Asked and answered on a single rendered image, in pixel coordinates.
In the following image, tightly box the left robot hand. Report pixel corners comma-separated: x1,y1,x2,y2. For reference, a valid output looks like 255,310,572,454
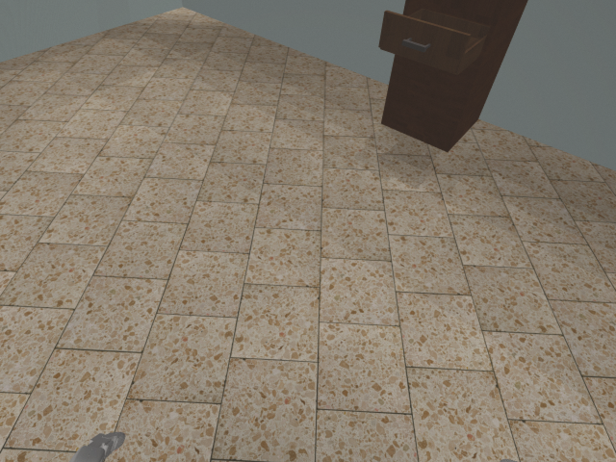
69,432,125,462

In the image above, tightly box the drawer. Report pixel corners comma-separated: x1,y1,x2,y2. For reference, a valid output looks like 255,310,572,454
378,9,490,75

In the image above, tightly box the cabinet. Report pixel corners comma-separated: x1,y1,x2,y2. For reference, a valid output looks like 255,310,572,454
381,0,528,152

